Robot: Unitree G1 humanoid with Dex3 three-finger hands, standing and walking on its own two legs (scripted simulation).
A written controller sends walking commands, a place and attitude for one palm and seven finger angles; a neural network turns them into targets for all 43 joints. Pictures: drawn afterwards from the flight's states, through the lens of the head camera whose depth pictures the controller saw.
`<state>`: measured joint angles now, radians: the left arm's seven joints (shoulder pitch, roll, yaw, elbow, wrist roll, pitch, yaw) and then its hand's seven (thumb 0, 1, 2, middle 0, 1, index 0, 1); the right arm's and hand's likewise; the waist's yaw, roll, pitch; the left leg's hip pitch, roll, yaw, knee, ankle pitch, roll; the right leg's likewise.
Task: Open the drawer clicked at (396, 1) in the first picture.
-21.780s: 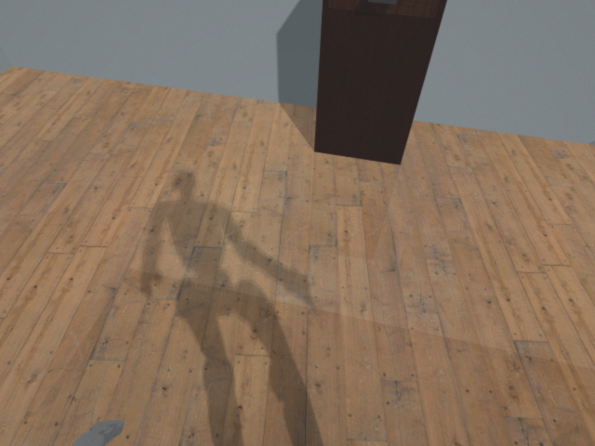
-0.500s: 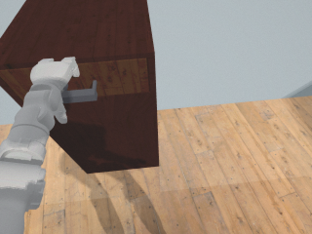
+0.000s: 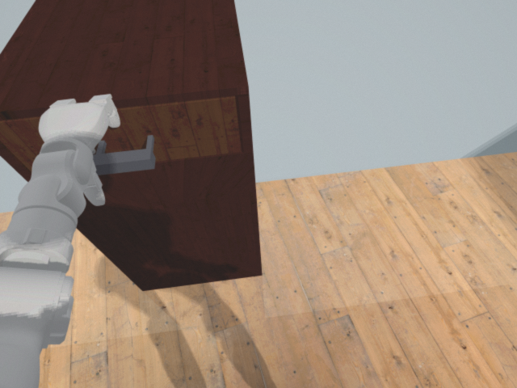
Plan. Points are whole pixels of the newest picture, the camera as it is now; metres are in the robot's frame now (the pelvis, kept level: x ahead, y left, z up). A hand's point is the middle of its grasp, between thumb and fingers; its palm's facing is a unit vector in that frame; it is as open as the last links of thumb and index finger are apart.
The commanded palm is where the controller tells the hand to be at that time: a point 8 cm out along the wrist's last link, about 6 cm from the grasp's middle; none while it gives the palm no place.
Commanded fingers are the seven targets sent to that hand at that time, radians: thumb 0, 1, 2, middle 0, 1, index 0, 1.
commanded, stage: lower the fingers behind the handle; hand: left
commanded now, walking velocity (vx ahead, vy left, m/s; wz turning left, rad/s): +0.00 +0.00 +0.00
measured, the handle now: (124, 152) +0.51 +0.25 +0.04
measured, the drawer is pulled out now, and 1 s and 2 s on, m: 0.00 0.00 0.00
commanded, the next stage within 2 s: lift the fingers back up to retry in 1.68 s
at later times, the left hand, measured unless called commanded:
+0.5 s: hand (114, 151) +0.48 +0.24 +0.09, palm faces +0.01 +0.00 -1.00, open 13.6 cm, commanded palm +0.45 +0.26 +0.13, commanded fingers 0.00 -0.50 0.30 -0.30 -1.20 -0.30 -1.20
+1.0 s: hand (108, 169) +0.47 +0.27 +0.05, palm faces +0.00 +0.02 -1.00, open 13.8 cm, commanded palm +0.45 +0.26 +0.10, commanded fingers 0.00 -0.50 0.30 -0.30 -1.20 -0.30 -1.20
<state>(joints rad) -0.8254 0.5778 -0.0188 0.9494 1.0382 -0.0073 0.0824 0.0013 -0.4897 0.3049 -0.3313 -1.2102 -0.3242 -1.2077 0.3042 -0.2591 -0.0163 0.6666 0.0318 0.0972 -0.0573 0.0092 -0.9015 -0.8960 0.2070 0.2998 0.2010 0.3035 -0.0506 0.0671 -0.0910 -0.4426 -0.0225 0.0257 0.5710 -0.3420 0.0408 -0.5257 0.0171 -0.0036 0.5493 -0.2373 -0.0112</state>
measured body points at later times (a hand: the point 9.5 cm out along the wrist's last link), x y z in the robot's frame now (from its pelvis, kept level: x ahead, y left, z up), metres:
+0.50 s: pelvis +0.00 +0.00 -0.01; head +0.07 -0.02 +0.44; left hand +0.47 +0.24 +0.14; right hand +0.06 -0.26 -0.14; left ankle -0.05 +0.09 -0.73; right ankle +0.01 -0.11 -0.73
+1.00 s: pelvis -0.01 +0.00 -0.01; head +0.08 +0.00 +0.43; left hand +0.46 +0.26 +0.11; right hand +0.03 -0.28 -0.14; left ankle -0.05 +0.09 -0.73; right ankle +0.01 -0.11 -0.73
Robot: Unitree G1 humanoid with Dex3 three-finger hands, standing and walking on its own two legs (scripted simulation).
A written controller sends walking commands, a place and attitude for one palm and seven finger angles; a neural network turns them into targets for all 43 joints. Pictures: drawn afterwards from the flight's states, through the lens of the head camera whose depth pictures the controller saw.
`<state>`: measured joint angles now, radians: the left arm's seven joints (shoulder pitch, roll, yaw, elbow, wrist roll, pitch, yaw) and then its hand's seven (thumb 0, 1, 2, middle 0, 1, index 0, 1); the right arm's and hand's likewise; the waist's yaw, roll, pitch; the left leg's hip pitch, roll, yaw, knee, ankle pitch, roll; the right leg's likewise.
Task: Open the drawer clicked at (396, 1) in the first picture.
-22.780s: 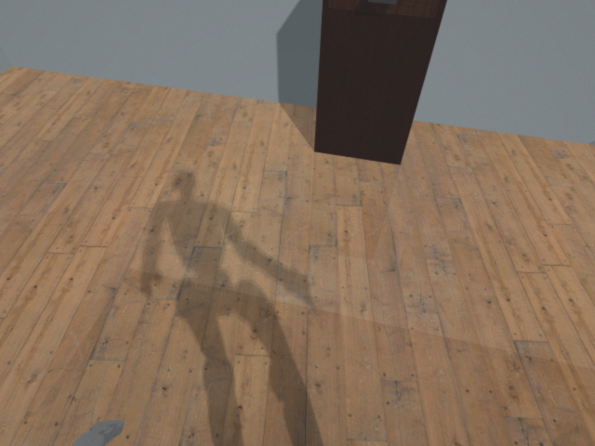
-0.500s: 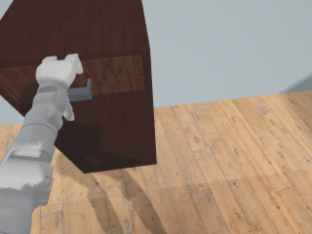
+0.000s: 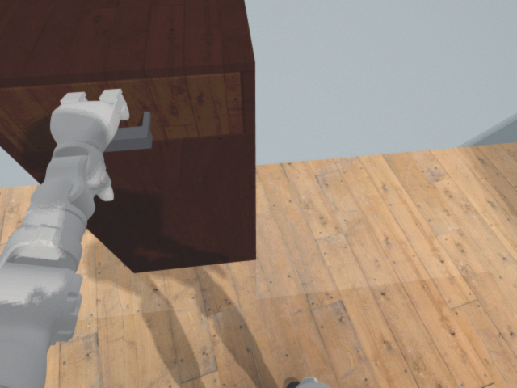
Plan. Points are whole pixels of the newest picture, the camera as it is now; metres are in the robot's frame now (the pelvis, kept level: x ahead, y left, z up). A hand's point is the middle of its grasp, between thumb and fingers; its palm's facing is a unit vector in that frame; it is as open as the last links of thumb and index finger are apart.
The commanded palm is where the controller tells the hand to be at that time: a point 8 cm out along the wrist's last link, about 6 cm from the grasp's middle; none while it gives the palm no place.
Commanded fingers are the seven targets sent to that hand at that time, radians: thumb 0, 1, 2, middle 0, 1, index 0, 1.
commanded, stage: lower the fingers behind the handle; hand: left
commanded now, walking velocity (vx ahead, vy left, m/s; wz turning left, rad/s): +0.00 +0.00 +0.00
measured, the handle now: (119, 129) +0.53 +0.24 +0.06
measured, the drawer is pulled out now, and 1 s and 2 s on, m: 0.00 0.00 0.00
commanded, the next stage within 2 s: lift the fingers back up to retry in 0.68 s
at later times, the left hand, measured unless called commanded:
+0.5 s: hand (102, 148) +0.48 +0.26 +0.07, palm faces -0.02 +0.04 -1.00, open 13.8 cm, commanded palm +0.45 +0.25 +0.09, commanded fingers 0.00 -0.50 0.30 -0.30 -1.20 -0.30 -1.20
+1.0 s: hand (102, 146) +0.48 +0.25 +0.07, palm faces -0.05 +0.02 -1.00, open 13.8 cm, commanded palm +0.46 +0.25 +0.13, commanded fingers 0.00 -0.50 0.30 -0.30 -1.20 -0.30 -1.20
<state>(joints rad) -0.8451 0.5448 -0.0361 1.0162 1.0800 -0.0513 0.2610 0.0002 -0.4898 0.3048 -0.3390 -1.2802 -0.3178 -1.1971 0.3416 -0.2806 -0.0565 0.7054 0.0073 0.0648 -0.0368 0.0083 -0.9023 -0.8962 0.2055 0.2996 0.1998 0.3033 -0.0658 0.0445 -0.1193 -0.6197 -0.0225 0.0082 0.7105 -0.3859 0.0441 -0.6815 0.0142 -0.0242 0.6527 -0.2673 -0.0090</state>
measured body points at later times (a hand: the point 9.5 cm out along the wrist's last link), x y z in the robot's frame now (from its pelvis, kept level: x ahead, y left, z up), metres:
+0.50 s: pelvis -0.01 +0.00 -0.01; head +0.08 +0.00 +0.43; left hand +0.47 +0.25 +0.12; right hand +0.02 -0.27 -0.14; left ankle -0.04 +0.09 -0.71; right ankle +0.02 -0.12 -0.71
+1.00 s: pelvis +0.00 +0.00 +0.00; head +0.08 -0.01 +0.44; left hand +0.47 +0.25 +0.12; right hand +0.03 -0.27 -0.14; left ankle -0.04 +0.09 -0.71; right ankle +0.02 -0.12 -0.71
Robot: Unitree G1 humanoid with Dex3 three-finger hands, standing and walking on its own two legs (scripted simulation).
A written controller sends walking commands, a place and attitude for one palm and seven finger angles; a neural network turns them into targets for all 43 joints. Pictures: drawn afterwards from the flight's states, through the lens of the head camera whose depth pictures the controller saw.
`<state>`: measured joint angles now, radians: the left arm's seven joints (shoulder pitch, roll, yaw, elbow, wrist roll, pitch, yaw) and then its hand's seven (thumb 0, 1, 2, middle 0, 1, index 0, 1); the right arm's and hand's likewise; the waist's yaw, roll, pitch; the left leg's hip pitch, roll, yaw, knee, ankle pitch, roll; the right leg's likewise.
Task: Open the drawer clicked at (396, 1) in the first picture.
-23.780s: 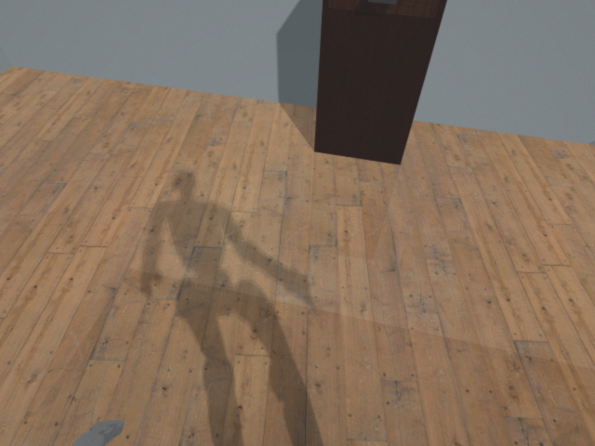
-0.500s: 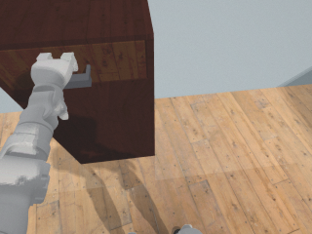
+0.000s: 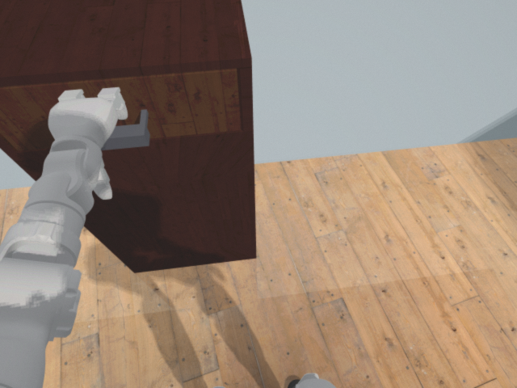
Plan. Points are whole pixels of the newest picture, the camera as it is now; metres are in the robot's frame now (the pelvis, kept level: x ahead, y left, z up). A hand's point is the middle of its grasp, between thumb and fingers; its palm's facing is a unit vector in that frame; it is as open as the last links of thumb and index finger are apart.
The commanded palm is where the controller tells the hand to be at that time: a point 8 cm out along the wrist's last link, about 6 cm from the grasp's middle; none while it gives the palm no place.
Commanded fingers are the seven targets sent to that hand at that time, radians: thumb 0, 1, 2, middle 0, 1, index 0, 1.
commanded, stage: lift the fingers back up to retry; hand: left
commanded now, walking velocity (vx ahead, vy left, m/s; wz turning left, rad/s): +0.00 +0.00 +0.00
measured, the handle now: (116, 127) +0.53 +0.24 +0.06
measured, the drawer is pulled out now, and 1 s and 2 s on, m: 0.00 0.00 0.00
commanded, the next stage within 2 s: re-aim the fingers above the handle in 0.56 s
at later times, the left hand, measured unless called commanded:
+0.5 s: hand (82, 114) +0.48 +0.25 +0.14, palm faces +0.03 +0.01 -1.00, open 13.7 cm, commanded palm +0.46 +0.25 +0.18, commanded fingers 0.00 -0.50 0.30 -0.30 -1.20 -0.30 -1.20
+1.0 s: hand (83, 119) +0.48 +0.25 +0.13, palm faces -0.01 +0.02 -1.00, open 13.8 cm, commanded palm +0.45 +0.24 +0.18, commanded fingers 0.00 -0.50 0.30 -0.30 -1.20 -0.30 -1.20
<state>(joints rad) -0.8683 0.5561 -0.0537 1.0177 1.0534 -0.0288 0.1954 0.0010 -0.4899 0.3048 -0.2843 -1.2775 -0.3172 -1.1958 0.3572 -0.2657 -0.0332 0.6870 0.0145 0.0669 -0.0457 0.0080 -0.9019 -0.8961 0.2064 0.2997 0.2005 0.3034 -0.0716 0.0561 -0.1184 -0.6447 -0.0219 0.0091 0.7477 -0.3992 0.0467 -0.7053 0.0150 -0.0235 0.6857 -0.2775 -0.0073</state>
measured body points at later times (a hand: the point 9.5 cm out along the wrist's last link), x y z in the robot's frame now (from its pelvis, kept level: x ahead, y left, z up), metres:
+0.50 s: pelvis +0.02 +0.00 +0.02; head +0.08 -0.02 +0.46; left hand +0.48 +0.25 +0.19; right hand +0.10 -0.26 -0.12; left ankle -0.03 +0.09 -0.71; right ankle +0.02 -0.12 -0.71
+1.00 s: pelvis +0.02 +0.00 +0.02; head +0.08 -0.03 +0.46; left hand +0.48 +0.25 +0.19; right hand +0.08 -0.27 -0.12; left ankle -0.03 +0.09 -0.71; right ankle +0.02 -0.12 -0.71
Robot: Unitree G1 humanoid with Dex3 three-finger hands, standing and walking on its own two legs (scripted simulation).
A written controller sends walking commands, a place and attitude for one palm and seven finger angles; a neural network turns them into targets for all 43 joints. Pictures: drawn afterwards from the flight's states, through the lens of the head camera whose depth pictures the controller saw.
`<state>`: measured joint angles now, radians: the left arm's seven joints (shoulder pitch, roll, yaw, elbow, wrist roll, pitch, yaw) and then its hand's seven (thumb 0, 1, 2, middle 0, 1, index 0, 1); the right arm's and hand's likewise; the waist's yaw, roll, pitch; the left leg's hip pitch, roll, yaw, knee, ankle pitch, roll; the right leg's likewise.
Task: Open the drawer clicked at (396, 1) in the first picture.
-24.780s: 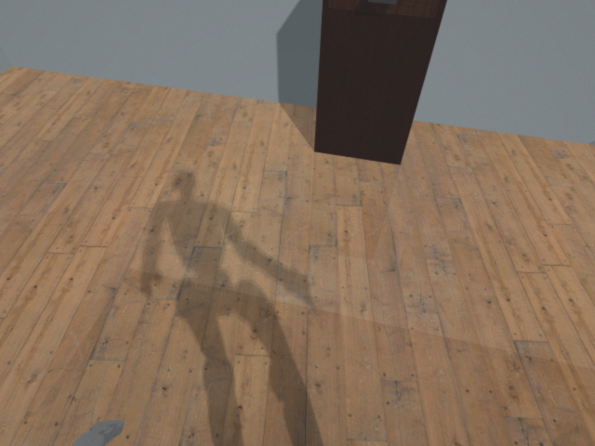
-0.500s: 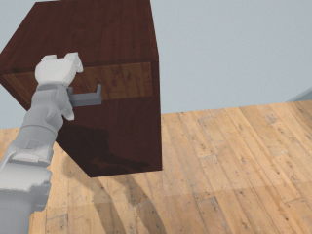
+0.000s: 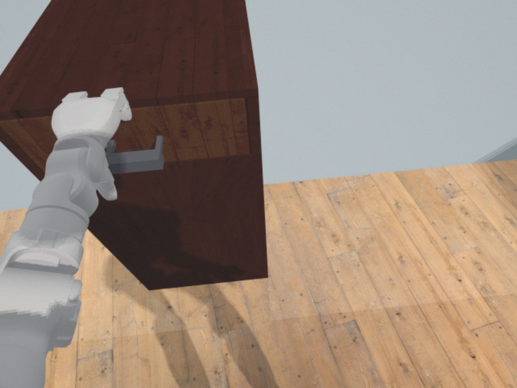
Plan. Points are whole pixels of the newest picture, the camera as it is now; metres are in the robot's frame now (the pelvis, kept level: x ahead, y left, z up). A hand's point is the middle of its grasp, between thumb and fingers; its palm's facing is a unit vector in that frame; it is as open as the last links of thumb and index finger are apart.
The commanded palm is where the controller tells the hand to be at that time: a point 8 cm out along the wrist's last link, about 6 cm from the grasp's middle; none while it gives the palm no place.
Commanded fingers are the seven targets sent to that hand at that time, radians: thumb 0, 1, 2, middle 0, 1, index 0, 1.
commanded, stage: re-aim the fingers above the handle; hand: left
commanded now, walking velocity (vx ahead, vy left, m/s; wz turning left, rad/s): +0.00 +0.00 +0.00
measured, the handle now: (134, 152) +0.51 +0.25 +0.05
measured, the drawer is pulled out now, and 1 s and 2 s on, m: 0.00 0.00 0.00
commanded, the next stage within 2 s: lower the fingers behind the handle in 1.68 s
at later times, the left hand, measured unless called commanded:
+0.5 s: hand (96, 160) +0.44 +0.26 +0.11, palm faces -0.08 +0.03 -1.00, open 13.9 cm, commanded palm +0.43 +0.25 +0.16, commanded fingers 0.00 -0.50 0.30 -0.30 -1.20 -0.30 -1.20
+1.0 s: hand (97, 149) +0.46 +0.27 +0.11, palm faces -0.06 +0.03 -1.00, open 13.7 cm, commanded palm +0.44 +0.27 +0.16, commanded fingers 0.00 -0.50 0.30 -0.30 -1.20 -0.30 -1.20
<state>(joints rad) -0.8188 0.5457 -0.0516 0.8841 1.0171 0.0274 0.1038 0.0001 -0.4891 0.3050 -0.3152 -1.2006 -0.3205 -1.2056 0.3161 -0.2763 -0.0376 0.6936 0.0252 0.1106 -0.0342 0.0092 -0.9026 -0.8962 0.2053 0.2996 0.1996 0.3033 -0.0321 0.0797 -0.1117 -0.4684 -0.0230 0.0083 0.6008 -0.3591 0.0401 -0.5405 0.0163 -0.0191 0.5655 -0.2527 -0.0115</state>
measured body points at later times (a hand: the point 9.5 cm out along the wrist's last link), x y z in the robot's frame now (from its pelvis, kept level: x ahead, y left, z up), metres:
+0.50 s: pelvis -0.01 +0.00 +0.00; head +0.04 -0.02 +0.45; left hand +0.44 +0.26 +0.16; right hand +0.08 -0.27 -0.13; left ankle -0.05 +0.09 -0.73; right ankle +0.01 -0.11 -0.73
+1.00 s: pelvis -0.01 +0.00 +0.00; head +0.05 -0.03 +0.45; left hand +0.46 +0.26 +0.17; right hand +0.04 -0.26 -0.14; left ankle -0.05 +0.09 -0.73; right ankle +0.01 -0.12 -0.73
